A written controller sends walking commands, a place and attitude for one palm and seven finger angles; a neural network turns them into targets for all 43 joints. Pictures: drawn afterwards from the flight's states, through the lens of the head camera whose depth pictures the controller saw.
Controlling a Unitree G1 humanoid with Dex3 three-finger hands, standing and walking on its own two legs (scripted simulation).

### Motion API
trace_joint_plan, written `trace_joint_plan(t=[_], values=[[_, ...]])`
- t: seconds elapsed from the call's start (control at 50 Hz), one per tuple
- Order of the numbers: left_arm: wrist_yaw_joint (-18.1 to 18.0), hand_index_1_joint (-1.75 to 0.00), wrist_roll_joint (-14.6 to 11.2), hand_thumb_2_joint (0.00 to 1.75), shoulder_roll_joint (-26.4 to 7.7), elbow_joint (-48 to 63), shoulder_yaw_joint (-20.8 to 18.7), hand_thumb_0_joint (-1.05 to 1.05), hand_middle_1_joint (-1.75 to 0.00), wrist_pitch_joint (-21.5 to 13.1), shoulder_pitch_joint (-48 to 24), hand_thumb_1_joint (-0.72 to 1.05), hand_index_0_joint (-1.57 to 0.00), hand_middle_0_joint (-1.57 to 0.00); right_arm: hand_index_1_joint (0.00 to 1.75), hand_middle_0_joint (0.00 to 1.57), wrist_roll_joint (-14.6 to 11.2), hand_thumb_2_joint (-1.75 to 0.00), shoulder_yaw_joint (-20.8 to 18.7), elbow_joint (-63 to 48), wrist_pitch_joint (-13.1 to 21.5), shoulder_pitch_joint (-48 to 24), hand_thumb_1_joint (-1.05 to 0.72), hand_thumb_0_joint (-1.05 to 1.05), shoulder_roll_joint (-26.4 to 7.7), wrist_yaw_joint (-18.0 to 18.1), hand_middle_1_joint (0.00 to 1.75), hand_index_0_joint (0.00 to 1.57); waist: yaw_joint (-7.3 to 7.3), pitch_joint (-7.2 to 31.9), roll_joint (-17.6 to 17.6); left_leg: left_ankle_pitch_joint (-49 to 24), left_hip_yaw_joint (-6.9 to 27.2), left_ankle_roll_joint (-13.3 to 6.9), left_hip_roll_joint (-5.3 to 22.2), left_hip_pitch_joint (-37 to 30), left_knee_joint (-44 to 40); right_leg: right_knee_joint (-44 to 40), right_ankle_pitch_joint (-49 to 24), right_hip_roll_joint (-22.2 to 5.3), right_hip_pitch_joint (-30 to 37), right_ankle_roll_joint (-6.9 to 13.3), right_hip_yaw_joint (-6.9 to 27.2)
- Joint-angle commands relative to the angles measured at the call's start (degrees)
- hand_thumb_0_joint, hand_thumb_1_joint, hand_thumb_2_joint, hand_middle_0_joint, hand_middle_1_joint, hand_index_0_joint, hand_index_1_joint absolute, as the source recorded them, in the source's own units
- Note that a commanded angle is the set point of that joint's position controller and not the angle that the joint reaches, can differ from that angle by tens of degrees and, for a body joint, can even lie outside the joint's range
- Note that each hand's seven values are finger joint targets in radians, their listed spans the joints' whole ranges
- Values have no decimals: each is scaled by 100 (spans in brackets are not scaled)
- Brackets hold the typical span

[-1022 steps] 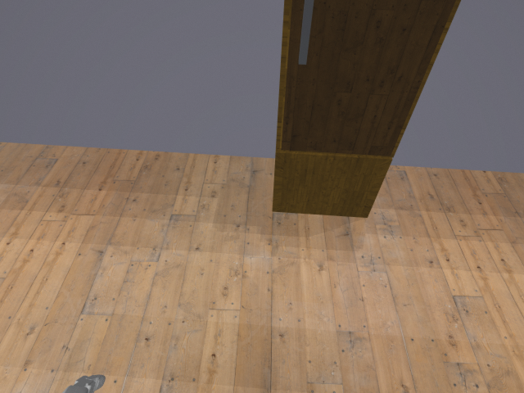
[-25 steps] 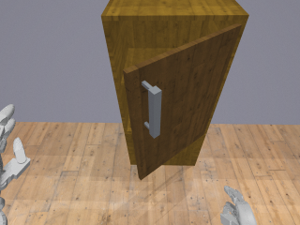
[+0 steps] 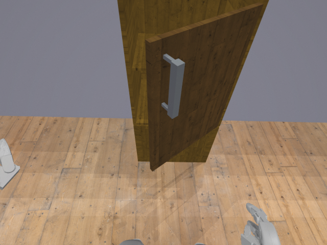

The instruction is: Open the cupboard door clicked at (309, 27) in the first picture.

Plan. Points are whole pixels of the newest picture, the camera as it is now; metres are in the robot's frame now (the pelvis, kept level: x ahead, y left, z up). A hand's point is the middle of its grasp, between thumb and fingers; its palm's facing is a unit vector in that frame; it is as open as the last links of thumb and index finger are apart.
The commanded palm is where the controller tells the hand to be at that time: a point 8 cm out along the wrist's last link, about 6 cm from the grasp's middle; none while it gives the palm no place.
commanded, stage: step back with the hand held close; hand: left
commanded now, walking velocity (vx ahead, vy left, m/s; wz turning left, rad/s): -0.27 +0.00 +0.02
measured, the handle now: (170, 88) +0.47 +0.02 +0.14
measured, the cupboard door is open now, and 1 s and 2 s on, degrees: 38 38 38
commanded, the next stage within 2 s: stop stepping back and stand still in 0.44 s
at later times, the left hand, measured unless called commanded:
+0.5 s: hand out of the picture +0.06 +0.27 +0.19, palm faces +0.58 -0.68 -0.44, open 7.4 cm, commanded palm +0.00 +0.30 +0.20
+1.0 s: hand out of the picture -0.01 +0.26 +0.18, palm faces +0.46 -0.77 -0.44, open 7.4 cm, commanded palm -0.07 +0.29 +0.20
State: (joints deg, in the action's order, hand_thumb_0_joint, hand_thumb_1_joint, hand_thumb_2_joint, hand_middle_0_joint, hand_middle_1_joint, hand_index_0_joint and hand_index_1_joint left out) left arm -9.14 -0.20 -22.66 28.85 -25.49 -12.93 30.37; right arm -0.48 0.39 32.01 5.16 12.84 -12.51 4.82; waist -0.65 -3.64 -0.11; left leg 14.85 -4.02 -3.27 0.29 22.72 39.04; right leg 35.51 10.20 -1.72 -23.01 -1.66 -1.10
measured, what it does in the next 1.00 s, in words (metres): walks backwards: right foot, then left foot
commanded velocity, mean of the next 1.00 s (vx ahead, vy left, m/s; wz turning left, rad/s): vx -0.09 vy -0.01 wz -0.04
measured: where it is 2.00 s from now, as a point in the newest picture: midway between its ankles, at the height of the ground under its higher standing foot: outside the picture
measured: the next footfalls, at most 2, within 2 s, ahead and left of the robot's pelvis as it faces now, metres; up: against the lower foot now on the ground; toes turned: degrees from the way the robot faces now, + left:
right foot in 0.42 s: -0.03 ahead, -0.12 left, +0.00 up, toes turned +11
left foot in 0.70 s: -0.16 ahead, +0.13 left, +0.00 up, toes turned +6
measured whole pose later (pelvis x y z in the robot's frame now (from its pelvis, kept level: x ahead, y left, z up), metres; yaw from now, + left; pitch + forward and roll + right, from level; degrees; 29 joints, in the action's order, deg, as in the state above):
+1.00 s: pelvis -0.20 -0.01 +0.02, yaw +1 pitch -1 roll +0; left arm -9.1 -0.8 -22.4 27.3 -22.9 -11.2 30.5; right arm 0.9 1.1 37.6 7.1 14.6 -10.8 3.3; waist -0.2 -0.1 -1.5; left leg 22.3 -3.3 -0.4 1.9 19.5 39.2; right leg 30.6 14.8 3.2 -15.2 4.3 -2.3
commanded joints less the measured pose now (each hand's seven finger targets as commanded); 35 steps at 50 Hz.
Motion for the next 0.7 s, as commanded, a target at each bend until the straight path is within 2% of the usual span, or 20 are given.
trace_joint_plan(t=[0.0,0.04,0.1,0.16,0.22,0.26,0.32,0.38,0.4,0.42,0.44,0.46,0.48,0.5,0.52,0.56,0.6,0.62,0.66,0.68], values=[[-134,-30,31,90,-944,1172,-632,0,-30,-480,-638,90,-20,-20,30,20,25,-90,-348,-843,486,-413,-90,0,-803,57,30,20,78,382,249,2773,883,-112,576,1916,-1494,-230,1057,-43,1383,168,808],[-160,-30,22,90,-1150,1263,-797,0,-30,-557,-668,90,-20,-20,30,20,71,-90,-355,-772,543,-433,-90,0,-804,74,30,20,69,391,306,2590,871,-50,460,1591,-1342,-481,1154,-109,1008,232,970],[-168,-30,-41,90,-1048,1183,-751,0,-30,-604,-503,90,-20,-20,30,20,77,-90,-330,-717,560,-365,-90,0,-720,38,30,20,87,533,48,2330,836,46,332,1251,-1140,-703,1349,-206,677,287,1075],[-175,-30,-70,90,-1026,1172,-752,0,-30,-658,-481,90,-20,-20,30,20,72,-90,-328,-696,557,-403,-90,0,-703,30,30,20,95,577,86,2360,912,47,343,1290,-1164,-656,1402,-205,631,288,1071],[-169,-30,-62,90,-1083,1307,-902,0,-30,-718,-381,90,-20,-20,30,20,43,-90,-373,-725,592,-435,-90,0,-770,11,30,20,73,746,657,2652,1257,-113,698,1935,-1743,296,872,113,1284,172,734],[-149,-30,-52,90,-1161,1401,-1090,0,-30,-783,-281,90,-20,-20,30,20,48,-90,-411,-741,663,-491,-90,0,-743,16,30,20,2,1001,1071,2735,1692,-311,1217,2373,-2313,1370,363,451,1989,55,350],[-95,-30,-113,90,-1209,1360,-1244,0,-30,-804,-59,90,-20,-20,30,20,49,-90,-529,-701,824,-494,-90,0,-735,-37,30,20,-23,1079,1111,2394,1705,-467,1762,2009,-2514,2036,1302,669,1749,67,291],[-84,-30,-251,90,-972,971,-962,0,-30,-769,28,90,-20,-20,30,20,79,-90,-491,-549,912,-575,-90,0,-674,-61,30,20,31,538,1166,2184,1337,-227,1794,1351,-2560,1065,1945,555,1019,274,203],[-102,-30,-312,90,-967,1042,-885,0,-30,-782,-79,90,-20,-20,30,20,184,-90,-461,-411,907,-518,-90,0,-634,-67,30,20,77,526,932,1761,1344,-128,1700,914,-2278,277,2052,420,793,393,474],[-87,-30,-312,90,-883,1046,-688,0,-30,-809,-311,90,-20,-20,30,20,150,-90,-484,-310,885,-458,-90,0,-592,-111,30,20,97,547,424,1254,1009,106,1297,342,-1434,-851,1668,4,297,641,1350],[-100,-30,-205,90,-1014,1430,-515,0,-30,-809,-806,90,-20,-20,30,20,88,-90,-524,-296,845,-421,-90,0,-492,-125,30,20,114,842,-775,1168,343,504,474,-325,-103,-1767,1665,-760,-458,956,2727],[-130,-30,-110,90,-1092,1388,-350,0,-30,-706,-1047,90,-20,-20,30,20,-5,-90,-580,-321,811,-634,-90,0,-581,-142,30,20,-8,817,-1446,940,314,661,-140,-651,1723,-2553,1747,-1696,-1260,1286,3842],[-166,-30,-74,90,-1239,1236,-442,0,-30,-563,-1053,90,-20,-20,30,20,132,-90,-493,-286,744,-779,-90,0,-532,-186,30,20,-80,689,-1307,1153,556,616,-132,-127,2639,-2484,878,-1754,-1059,1321,3484],[-131,-30,-39,90,-1273,1298,-468,0,-30,-521,-1067,90,-20,-20,30,20,185,-90,-378,-314,664,-769,-90,0,-374,-172,30,20,-32,591,-1204,1190,590,634,-77,262,2705,-2169,-129,-1523,-627,1206,2891],[-90,-30,-17,90,-1227,1260,-467,0,-30,-531,-1063,90,-20,-20,30,20,189,-90,-296,-342,589,-787,-90,0,-267,-139,30,20,10,506,-1133,1144,437,652,-27,202,2294,-1921,-1066,-1222,-287,1043,2304],[-102,-30,-17,90,-1160,985,-534,0,-30,-507,-884,90,-20,-20,30,20,147,-90,-254,-330,532,-725,-90,0,-285,-34,30,20,29,641,-815,1199,349,498,-4,-275,1068,-1504,-1698,-1039,119,912,1817],[-104,-30,-37,90,-1027,827,-542,0,-30,-468,-729,90,-20,-20,30,20,137,-90,-218,-326,518,-484,-90,0,-364,1,30,20,115,940,-295,589,148,401,-161,-780,-688,-1218,-1424,-702,521,665,1575],[-96,-30,-76,90,-1030,899,-572,0,-30,-483,-690,90,-20,-20,30,20,115,-90,-243,-350,548,-380,-90,0,-452,17,30,20,134,1061,96,4,77,369,-64,-1121,-1655,-954,-1164,-415,708,453,1344],[-88,-30,-125,90,-1063,1160,-671,0,-30,-523,-478,90,-20,-20,30,20,53,-90,-357,-618,599,-326,-90,0,-720,2,30,20,-32,1259,1041,-1355,1258,-20,1246,-1414,-2078,-247,89,270,588,57,730],[-39,-30,-170,90,-1159,1277,-748,0,-30,-517,-391,90,-20,-20,30,20,-11,-90,-422,-697,637,-351,-90,0,-751,-45,30,20,-90,1390,686,-1825,1174,-40,1377,-1569,-2034,-108,560,463,574,25,565]])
